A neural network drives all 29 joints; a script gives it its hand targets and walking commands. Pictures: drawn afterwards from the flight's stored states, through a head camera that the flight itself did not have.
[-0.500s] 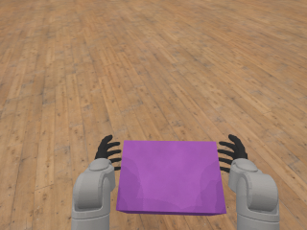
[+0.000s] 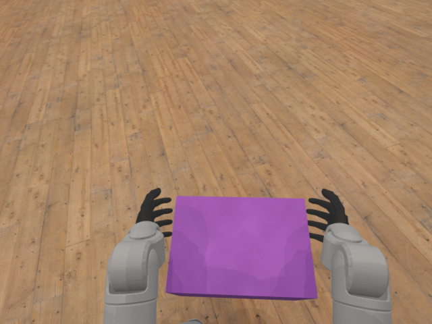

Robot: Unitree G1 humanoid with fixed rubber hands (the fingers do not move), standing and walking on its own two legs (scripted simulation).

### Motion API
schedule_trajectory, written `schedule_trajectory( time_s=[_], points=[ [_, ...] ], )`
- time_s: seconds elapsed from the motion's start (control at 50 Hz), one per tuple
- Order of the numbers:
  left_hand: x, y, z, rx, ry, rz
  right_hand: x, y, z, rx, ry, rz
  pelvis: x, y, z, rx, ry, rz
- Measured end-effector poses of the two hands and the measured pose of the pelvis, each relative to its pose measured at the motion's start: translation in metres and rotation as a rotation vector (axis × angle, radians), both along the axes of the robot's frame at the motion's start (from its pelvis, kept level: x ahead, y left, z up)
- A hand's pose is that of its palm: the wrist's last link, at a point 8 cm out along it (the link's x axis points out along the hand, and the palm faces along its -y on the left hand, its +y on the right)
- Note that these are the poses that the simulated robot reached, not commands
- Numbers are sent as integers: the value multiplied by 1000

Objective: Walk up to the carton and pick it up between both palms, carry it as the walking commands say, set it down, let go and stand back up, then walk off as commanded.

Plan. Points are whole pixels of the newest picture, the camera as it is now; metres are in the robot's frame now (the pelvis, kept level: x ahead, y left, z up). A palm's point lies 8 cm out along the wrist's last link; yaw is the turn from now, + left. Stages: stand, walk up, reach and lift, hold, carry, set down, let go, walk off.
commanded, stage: carry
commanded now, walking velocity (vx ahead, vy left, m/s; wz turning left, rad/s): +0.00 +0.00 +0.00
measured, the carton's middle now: (238, 250) +0.27 -0.01 -0.02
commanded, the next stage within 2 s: none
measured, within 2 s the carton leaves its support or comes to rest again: neither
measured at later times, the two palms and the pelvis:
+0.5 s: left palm (158, 222) +0.28 +0.14 +0.06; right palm (336, 226) +0.27 -0.18 +0.06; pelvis +0.01 +0.00 +0.01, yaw -1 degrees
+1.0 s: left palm (163, 210) +0.33 +0.14 +0.04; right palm (322, 207) +0.33 -0.18 +0.03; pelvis +0.05 -0.01 +0.01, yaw +0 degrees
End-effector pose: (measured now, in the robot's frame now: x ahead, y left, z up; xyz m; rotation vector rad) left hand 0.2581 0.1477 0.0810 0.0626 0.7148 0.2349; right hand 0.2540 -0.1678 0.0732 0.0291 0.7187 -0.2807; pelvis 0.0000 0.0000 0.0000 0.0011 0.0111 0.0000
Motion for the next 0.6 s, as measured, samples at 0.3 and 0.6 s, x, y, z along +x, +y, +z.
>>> schedule_trajectory(
  time_s=[0.3,0.6],
  points=[
    [15,-1,-7,1,8,-24,13,-1,-3,-29,8,11,3,1,6,5,21,-15],
    [35,-11,-29,6,32,-64,27,-11,-22,-40,32,6,18,-5,8,1,14,-12]
  ],
)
